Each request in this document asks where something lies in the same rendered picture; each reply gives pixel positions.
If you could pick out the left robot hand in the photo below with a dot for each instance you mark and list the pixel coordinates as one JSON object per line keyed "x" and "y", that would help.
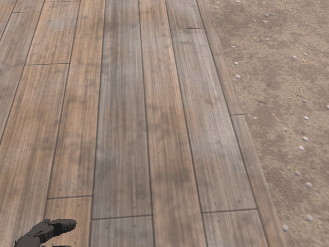
{"x": 45, "y": 230}

